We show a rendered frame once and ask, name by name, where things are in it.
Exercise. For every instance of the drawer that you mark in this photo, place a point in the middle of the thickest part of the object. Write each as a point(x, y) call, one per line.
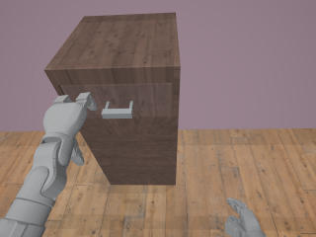
point(149, 99)

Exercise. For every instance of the robot left forearm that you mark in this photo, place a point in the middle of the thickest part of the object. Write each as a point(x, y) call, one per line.
point(30, 209)

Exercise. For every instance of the robot right hand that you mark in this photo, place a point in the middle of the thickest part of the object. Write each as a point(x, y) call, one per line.
point(237, 227)

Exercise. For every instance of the handle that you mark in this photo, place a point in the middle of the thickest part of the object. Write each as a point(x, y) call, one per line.
point(117, 113)

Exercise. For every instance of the robot left hand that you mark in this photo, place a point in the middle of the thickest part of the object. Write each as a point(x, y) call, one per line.
point(67, 117)

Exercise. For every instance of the cabinet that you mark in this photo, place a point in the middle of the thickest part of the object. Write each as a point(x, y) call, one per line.
point(126, 49)

